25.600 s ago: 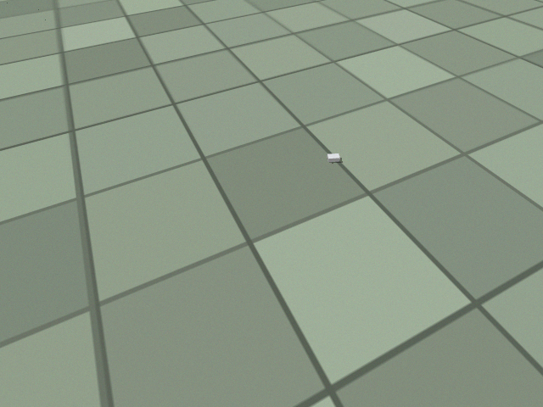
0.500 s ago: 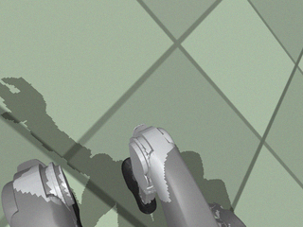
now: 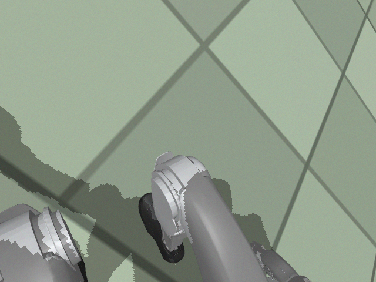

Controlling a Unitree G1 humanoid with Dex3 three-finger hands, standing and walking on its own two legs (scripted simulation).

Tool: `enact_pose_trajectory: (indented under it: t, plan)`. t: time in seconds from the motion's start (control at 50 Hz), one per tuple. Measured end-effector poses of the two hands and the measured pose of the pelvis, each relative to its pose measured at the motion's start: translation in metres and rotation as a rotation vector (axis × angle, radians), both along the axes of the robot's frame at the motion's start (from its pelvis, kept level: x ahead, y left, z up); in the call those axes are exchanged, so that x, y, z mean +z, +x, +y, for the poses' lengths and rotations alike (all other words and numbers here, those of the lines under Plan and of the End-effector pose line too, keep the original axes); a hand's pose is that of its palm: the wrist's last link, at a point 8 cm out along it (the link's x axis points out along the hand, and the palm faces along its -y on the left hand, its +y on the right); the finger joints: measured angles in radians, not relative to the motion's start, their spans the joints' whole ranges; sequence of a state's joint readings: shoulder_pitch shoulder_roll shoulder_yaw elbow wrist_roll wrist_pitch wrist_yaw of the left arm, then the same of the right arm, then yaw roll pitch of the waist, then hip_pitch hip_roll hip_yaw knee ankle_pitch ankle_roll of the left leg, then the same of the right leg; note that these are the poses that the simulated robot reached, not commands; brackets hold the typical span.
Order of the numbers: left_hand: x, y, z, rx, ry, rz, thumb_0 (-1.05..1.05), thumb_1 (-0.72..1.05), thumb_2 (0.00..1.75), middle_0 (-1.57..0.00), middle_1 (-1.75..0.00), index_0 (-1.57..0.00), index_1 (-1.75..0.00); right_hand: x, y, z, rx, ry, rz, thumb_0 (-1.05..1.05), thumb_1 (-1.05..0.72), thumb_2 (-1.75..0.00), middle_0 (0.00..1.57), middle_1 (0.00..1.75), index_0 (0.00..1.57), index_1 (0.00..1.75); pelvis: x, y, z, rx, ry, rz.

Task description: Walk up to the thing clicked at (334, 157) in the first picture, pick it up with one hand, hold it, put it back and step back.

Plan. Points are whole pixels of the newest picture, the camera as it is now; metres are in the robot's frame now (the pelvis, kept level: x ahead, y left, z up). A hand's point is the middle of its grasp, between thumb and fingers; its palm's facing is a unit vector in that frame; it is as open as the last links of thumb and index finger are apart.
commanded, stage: rest palm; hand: left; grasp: from above
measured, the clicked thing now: out of the picture +0.51 +0.35 -0.30
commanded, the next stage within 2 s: close in 1.82 s
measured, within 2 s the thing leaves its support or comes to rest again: neither
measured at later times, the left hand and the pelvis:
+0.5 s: hand out of the picture +0.49 +0.34 -0.24, palm faces -0.45 -0.12 -0.89, open 11.9 cm; pelvis +0.00 +0.00 +0.00, yaw -2 degrees
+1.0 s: hand out of the picture +0.49 +0.33 -0.25, palm faces -0.43 -0.11 -0.89, open 11.7 cm; pelvis +0.00 +0.00 +0.00, yaw -2 degrees
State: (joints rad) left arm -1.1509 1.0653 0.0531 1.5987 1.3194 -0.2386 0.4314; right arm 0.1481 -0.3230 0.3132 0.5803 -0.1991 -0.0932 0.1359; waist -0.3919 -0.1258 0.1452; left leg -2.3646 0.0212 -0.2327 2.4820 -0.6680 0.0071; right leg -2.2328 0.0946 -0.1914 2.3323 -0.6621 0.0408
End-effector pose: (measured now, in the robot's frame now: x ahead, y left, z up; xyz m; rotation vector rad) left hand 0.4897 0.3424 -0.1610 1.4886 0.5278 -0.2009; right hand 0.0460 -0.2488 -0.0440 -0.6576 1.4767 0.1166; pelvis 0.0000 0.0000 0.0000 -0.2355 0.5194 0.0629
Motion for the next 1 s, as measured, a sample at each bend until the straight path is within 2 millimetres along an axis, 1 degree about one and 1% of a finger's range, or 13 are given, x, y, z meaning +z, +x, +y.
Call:
enact_pose_trajectory:
  t: [0.16, 0.34, 0.6, 0.8, 1.0]
  plan:
    - [-0.011, 0.004, 0.001, 0.043, 0.006, -0.007, 0.0, -0.13, 0.66, -0.45, -0.58, -0.43, -0.6, 0.001, -0.005, 0.002, 0.008, 0.011, 0.018, 0.0, -0.9, -0.9, 0.2, 0.3, 0.2, 0.3, -0.002, 0.002, 0.001, -0.007, -0.008, -0.004]
    - [-0.02, 0.006, 0.002, 0.052, 0.001, 0.01, 0.0, -0.12, 0.65, -0.44, -0.59, -0.43, -0.6, 0.005, -0.012, 0.001, 0.008, 0.005, 0.047, 0.0, -0.9, -0.9, 0.2, 0.3, 0.2, 0.3, -0.003, 0.003, 0.002, -0.015, -0.016, -0.013]
    - [-0.023, -0.001, -0.001, 0.021, -0.009, 0.013, 0.0, -0.13, 0.66, -0.43, -0.61, -0.41, -0.62, 0.008, -0.008, 0.001, 0.045, 0.003, 0.041, 0.0, -0.9, -0.9, 0.2, 0.3, 0.2, 0.3, -0.002, 0.001, 0.001, -0.019, -0.023, -0.033]
    - [-0.026, 0.0, -0.004, 0.024, -0.006, -0.007, 0.0, -0.12, 0.65, -0.43, -0.62, -0.42, -0.62, 0.004, -0.003, 0.005, 0.061, 0.021, 0.023, 0.0, -0.9, -0.9, 0.2, 0.3, 0.2, 0.3, -0.003, 0.001, 0.002, -0.022, -0.022, -0.035]
    - [-0.031, 0.001, -0.009, 0.037, -0.001, -0.005, 0.0, -0.09, 0.63, -0.44, -0.62, -0.43, -0.62, 0.003, -0.009, 0.01, 0.055, 0.037, 0.025, 0.0, -0.9, -0.9, 0.2, 0.3, 0.2, 0.3, -0.004, 0.0, 0.002, -0.024, -0.024, -0.039]
